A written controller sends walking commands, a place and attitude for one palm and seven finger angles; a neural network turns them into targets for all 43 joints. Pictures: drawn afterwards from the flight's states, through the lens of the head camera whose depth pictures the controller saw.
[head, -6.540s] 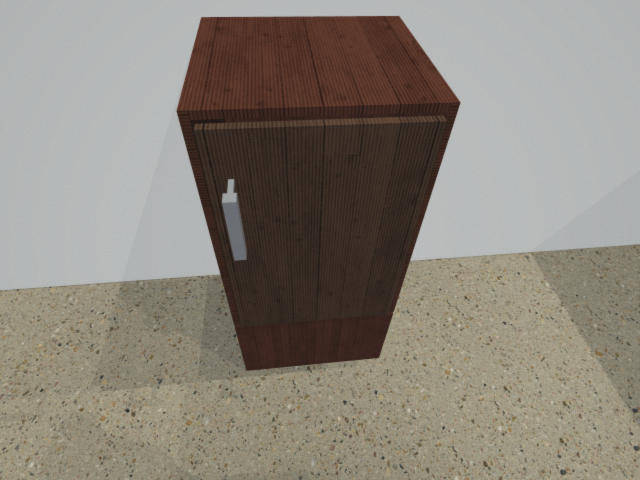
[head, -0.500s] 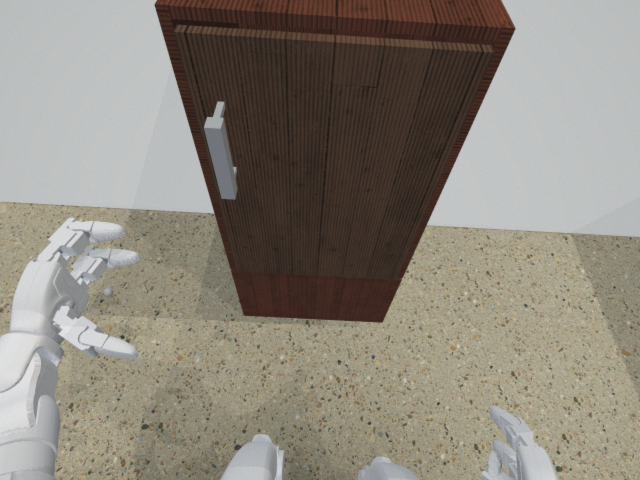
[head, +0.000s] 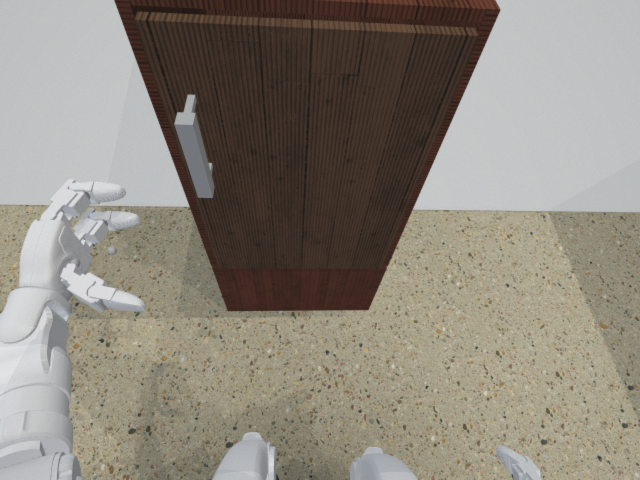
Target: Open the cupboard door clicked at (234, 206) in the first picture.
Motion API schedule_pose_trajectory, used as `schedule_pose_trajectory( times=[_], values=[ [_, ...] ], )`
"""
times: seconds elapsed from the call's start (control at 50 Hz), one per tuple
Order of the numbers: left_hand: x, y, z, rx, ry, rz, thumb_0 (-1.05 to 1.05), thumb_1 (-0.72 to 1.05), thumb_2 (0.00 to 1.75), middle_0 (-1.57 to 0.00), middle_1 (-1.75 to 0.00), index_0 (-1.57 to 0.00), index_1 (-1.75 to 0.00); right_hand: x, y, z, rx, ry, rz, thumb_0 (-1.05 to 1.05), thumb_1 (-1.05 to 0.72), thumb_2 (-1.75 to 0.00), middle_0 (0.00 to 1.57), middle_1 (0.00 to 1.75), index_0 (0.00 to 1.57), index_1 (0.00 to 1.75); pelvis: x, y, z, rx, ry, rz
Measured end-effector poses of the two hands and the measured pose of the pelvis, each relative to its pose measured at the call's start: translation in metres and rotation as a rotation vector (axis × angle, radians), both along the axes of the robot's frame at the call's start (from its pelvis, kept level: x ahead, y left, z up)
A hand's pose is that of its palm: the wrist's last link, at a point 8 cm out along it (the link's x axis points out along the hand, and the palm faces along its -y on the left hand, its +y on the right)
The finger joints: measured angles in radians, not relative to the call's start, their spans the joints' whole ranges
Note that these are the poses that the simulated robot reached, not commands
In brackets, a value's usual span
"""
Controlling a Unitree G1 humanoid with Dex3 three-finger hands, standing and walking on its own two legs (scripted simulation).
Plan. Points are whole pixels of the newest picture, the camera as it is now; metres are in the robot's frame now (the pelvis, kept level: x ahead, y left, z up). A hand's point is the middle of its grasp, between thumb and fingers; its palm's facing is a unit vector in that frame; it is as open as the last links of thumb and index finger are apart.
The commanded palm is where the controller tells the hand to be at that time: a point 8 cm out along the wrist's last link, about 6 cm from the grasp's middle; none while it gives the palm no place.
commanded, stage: move the hooked fingers beside the handle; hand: left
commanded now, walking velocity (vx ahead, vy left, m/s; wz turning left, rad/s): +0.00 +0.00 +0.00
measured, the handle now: (198, 149) +0.55 +0.19 +0.04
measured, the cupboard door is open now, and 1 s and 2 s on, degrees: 0 0 0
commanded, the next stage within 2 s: slide the fingers in behind the handle in 1.70 s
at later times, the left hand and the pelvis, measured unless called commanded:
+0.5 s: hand (134, 204) +0.44 +0.25 +0.05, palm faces +0.04 -1.00 +0.00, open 14.0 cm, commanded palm +0.43 +0.30 +0.05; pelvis -0.01 +0.01 -0.01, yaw -1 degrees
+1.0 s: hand (150, 167) +0.51 +0.25 +0.05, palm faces +0.04 -1.00 -0.01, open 14.0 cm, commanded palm +0.48 +0.29 +0.04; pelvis -0.01 +0.01 -0.02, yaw -2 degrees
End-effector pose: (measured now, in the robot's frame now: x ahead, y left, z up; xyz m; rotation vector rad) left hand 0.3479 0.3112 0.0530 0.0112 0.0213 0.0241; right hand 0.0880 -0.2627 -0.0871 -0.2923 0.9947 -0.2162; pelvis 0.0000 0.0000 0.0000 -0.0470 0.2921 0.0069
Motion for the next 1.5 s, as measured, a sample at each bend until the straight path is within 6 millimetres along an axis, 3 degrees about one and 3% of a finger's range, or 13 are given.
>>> schedule_pose_trajectory(
  times=[0.2, 0.42, 0.72, 0.98, 1.16, 1.34, 1.5],
  values=[
    [0.030, 0.010, -0.004, -0.006, 0.014, 0.023, -0.01, -0.50, 0.30, -0.30, -1.20, -0.30, -1.20, -0.012, 0.004, -0.004, -0.010, 0.055, -0.014, 0.01, -0.90, -0.90, 0.21, 0.30, 0.21, 0.30, -0.004, 0.004, -0.005, -0.009, 0.022, -0.002],
    [0.063, -0.005, -0.007, -0.022, 0.018, -0.003, -0.01, -0.50, 0.30, -0.30, -1.20, -0.30, -1.20, -0.039, 0.005, -0.012, -0.013, 0.159, -0.052, 0.01, -0.90, -0.90, 0.21, 0.30, 0.21, 0.30, -0.005, 0.009, -0.009, -0.014, 0.050, -0.006],
    [0.103, -0.005, -0.003, -0.006, 0.007, 0.010, -0.01, -0.50, 0.30, -0.30, -1.20, -0.30, -1.20, -0.080, 0.002, -0.018, -0.022, 0.300, -0.114, 0.01, -0.90, -0.90, 0.21, 0.30, 0.21, 0.30, -0.006, 0.007, -0.015, -0.021, 0.091, -0.016],
    [0.133, -0.011, -0.004, -0.007, 0.002, 0.016, -0.01, -0.50, 0.30, -0.30, -1.20, -0.30, -1.20, -0.098, -0.001, -0.020, -0.032, 0.367, -0.145, 0.01, -0.90, -0.90, 0.21, 0.30, 0.21, 0.30, -0.006, 0.006, -0.022, -0.029, 0.130, -0.021],
    [0.127, -0.009, -0.014, -0.007, 0.054, 0.012, -0.01, -0.50, 0.30, -0.30, -1.20, -0.30, -1.20, -0.100, 0.005, -0.019, -0.004, 0.384, -0.158, 0.01, -0.90, -0.90, 0.21, 0.30, 0.21, 0.30, -0.002, 0.006, -0.019, -0.025, 0.130, -0.031],
    [0.122, -0.006, -0.001, -0.001, -0.016, 0.025, -0.02, -0.50, 0.30, -0.30, -1.20, -0.30, -1.20, -0.086, 0.005, -0.018, -0.007, 0.364, -0.139, 0.01, -0.90, -0.90, 0.21, 0.30, 0.21, 0.30, 0.000, 0.007, -0.017, -0.031, 0.116, -0.020],
    [0.118, -0.015, -0.008, -0.013, 0.032, 0.000, -0.01, -0.50, 0.30, -0.30, -1.20, -0.30, -1.20, -0.075, 0.004, -0.017, -0.011, 0.325, -0.124, 0.01, -0.90, -0.90, 0.21, 0.30, 0.21, 0.30, 0.000, 0.008, -0.015, -0.028, 0.110, -0.019]
  ],
)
